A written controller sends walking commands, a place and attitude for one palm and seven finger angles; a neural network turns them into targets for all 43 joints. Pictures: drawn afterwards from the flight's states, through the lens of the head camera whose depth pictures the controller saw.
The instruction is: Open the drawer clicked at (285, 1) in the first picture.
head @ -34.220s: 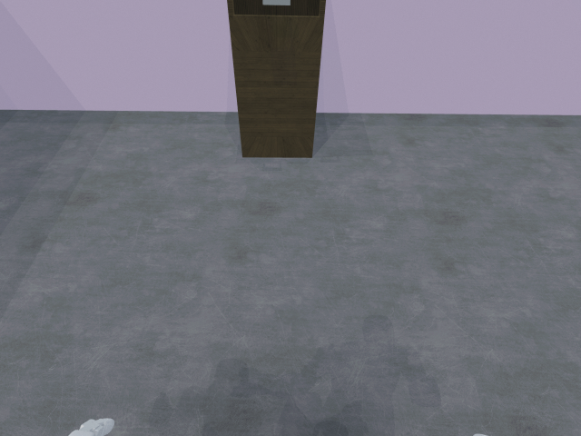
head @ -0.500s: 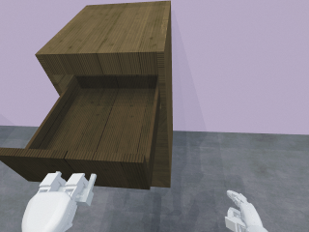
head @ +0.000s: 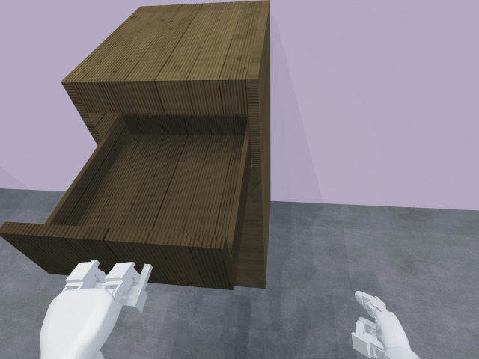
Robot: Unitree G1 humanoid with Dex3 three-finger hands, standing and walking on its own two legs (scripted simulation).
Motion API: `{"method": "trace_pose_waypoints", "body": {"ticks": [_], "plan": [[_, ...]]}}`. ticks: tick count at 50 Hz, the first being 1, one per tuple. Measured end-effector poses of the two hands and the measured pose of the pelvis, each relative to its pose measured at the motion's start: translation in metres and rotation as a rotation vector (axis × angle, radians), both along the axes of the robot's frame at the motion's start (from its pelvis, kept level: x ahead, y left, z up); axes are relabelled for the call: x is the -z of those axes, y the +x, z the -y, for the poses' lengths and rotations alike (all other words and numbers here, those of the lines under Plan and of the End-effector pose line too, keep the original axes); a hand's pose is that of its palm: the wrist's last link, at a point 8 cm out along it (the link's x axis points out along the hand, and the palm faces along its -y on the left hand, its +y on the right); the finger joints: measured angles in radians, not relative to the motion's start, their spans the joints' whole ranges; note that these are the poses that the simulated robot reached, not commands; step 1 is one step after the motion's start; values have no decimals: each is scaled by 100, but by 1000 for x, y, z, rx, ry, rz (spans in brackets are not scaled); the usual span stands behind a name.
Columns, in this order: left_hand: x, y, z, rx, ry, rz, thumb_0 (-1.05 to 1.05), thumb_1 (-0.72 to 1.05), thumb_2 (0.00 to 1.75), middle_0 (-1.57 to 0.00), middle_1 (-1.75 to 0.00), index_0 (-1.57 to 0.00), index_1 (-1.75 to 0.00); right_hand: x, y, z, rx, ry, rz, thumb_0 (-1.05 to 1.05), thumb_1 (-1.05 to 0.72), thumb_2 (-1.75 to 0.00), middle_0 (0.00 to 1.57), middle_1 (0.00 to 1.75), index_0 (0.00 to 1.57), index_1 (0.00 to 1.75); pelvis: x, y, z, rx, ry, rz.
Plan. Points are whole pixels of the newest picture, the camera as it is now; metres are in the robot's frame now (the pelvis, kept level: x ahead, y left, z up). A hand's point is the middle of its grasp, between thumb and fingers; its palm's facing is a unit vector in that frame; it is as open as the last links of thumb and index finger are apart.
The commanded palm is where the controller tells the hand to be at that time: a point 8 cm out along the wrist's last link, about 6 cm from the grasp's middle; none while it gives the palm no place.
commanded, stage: lift the hand off the handle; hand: left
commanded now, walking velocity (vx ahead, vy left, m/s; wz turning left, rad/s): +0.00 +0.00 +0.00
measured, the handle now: (113, 282) +0.21 +0.23 +0.07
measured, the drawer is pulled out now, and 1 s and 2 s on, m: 0.30 0.29 0.24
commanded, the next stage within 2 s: open the thumb to release the handle in 0.66 s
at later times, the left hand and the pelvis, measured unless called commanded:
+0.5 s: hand (106, 323) +0.15 +0.22 +0.05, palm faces -0.03 -0.11 -0.99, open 13.2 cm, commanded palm +0.14 +0.22 +0.14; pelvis +0.00 +0.00 +0.01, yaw +0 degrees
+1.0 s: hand (100, 322) +0.15 +0.22 +0.06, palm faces -0.04 -0.11 -0.99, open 13.3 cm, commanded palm +0.16 +0.23 +0.13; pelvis +0.01 +0.02 +0.00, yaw -1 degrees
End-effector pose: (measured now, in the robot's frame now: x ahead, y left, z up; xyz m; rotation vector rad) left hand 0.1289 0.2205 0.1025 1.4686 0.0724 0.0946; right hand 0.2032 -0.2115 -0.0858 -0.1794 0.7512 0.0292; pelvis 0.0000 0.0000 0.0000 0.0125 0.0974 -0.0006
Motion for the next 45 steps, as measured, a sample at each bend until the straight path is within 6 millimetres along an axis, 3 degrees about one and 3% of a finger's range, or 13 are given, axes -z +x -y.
{"method": "trace_pose_waypoints", "body": {"ticks": [13,22,34,45], "plan": [[1,3,1,-13,6,25,-1,-49,31,-35,-126,-46,-129,6,-4,-13,-23,9,-22,1,-90,-90,20,30,20,30,0,-4,-1,-14,-2,10],[-3,5,0,-4,-1,-28,-1,-49,30,-33,-123,-45,-124,-4,-3,-20,-20,22,14,1,-90,-90,20,30,20,30,-5,-6,-2,-10,-5,41],[-10,4,-6,62,-24,-104,-1,-49,30,-33,-116,-42,-112,-20,1,-8,16,-12,73,1,-90,-90,20,30,20,30,-10,3,-9,12,-12,39],[-12,4,-9,95,-31,-115,-1,-49,30,-37,-112,-44,-105,-11,2,-6,40,-11,56,1,-90,-90,20,30,20,30,-5,12,-16,18,-14,-3]]}}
